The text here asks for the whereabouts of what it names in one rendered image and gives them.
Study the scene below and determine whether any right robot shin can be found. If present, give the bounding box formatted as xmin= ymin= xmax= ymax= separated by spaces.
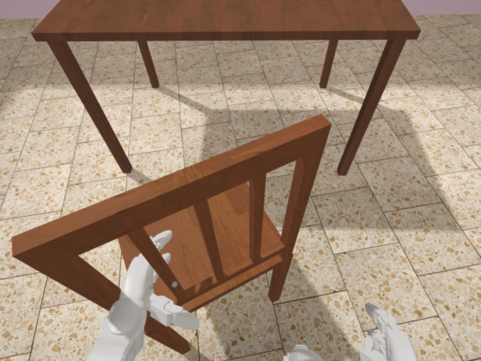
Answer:
xmin=293 ymin=344 xmax=308 ymax=350

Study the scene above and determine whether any robot left forearm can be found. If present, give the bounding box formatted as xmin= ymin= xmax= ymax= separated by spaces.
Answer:
xmin=84 ymin=298 xmax=147 ymax=361

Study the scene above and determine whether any right robot hand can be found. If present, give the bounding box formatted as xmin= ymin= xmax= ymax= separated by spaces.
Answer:
xmin=359 ymin=303 xmax=419 ymax=361

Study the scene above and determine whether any chair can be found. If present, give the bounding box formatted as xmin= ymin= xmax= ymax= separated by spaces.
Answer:
xmin=11 ymin=114 xmax=331 ymax=355

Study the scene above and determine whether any table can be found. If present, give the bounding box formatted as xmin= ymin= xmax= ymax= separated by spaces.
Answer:
xmin=31 ymin=0 xmax=421 ymax=176

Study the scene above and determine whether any left robot hand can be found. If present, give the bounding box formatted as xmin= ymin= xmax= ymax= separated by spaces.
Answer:
xmin=119 ymin=230 xmax=200 ymax=329

